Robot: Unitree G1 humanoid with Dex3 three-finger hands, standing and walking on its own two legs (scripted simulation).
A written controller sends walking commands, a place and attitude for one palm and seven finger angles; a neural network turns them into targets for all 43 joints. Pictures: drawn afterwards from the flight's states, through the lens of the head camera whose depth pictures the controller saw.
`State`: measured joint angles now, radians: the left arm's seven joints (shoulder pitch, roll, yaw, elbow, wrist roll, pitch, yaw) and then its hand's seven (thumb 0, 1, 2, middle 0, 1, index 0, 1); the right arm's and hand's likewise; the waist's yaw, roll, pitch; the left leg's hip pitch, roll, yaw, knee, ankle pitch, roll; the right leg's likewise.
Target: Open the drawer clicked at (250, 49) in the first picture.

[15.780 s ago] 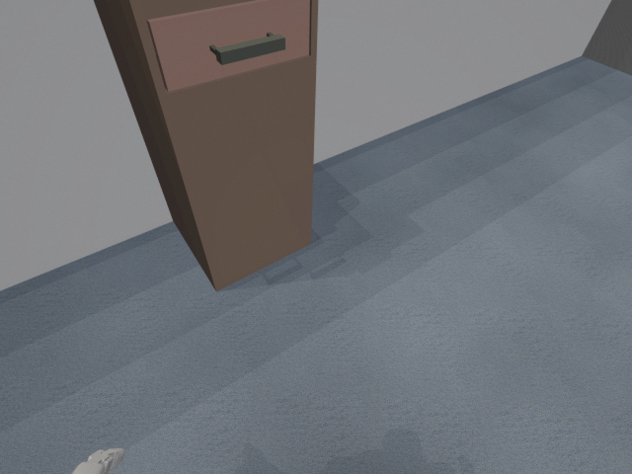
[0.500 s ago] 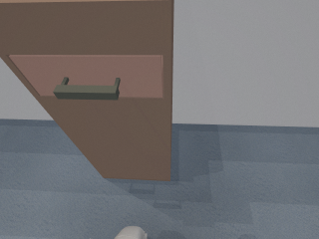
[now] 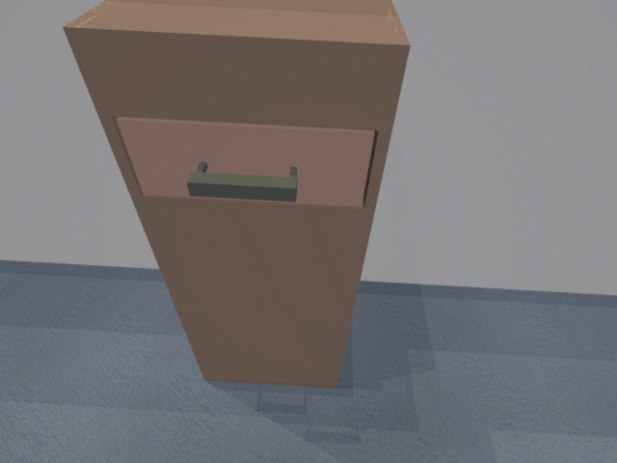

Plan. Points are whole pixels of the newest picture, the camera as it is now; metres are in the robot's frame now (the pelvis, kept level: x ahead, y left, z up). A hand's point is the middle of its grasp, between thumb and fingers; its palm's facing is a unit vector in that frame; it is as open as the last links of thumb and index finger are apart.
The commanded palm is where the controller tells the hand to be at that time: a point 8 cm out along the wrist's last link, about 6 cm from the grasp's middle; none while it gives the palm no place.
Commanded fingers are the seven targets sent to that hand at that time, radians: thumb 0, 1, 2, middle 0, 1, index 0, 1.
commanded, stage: come to a stop and stand still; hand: left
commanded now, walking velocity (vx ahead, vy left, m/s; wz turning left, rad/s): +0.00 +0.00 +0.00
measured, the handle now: (245, 178) +0.50 +0.14 +0.11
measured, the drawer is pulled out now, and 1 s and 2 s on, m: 0.00 0.00 0.00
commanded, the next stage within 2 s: look again from close up in 0.42 s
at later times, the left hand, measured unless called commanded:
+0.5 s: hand out of the picture +0.00 +0.22 -0.15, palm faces +0.01 -0.96 -0.28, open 7.4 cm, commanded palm none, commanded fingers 0.00 0.90 0.90 -0.20 -0.30 -0.20 -0.30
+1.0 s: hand out of the picture +0.05 +0.20 -0.15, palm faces +0.00 -0.96 -0.29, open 7.4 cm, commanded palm none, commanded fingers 0.00 0.90 0.90 -0.20 -0.30 -0.20 -0.30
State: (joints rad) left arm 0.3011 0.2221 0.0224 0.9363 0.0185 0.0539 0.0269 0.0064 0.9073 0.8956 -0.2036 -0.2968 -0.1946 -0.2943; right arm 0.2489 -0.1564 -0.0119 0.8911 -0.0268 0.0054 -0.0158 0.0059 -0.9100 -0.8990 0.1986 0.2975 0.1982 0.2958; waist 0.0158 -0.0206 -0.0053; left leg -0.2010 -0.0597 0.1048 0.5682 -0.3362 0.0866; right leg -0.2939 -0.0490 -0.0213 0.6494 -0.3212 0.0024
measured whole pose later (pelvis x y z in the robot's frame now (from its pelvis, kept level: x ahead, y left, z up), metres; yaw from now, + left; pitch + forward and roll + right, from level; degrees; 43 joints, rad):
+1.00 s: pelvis -0.01 -0.03 +0.02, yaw +1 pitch -2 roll +0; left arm 0.18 0.27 -0.01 1.08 0.01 -0.02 0.01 0.01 0.90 0.90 -0.21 -0.30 -0.20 -0.29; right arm 0.14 -0.28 -0.01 1.12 -0.01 -0.02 0.00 0.01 -0.91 -0.90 0.20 0.30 0.20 0.30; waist 0.00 0.00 0.03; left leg -0.13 -0.03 0.07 0.36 -0.21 0.04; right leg -0.18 0.00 -0.06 0.38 -0.17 -0.02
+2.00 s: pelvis +0.02 -0.05 +0.00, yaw -1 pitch +3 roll +2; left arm 0.36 0.52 0.05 -0.19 0.87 0.01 0.15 0.00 0.11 0.56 -0.28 -0.80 -0.27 -0.80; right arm 0.14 -0.26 0.01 0.56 -0.02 0.10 -0.03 0.01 -0.91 -0.90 0.20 0.30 0.20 0.30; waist 0.06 0.06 -0.05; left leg -0.28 0.01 0.08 0.57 -0.34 0.01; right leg -0.36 0.03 -0.04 0.62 -0.32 -0.06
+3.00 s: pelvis -0.03 -0.02 +0.01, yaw +2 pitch -3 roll +1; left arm -0.28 0.64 0.01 -0.12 0.78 0.07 -0.23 0.00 -0.49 0.30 -0.33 -1.20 -0.32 -1.20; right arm 0.15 -0.28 0.03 0.62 0.04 0.10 0.02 0.01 -0.91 -0.90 0.20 0.30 0.20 0.30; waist 0.10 0.10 0.03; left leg -0.16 -0.06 0.06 0.40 -0.19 0.06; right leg -0.21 -0.03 -0.06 0.44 -0.18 -0.01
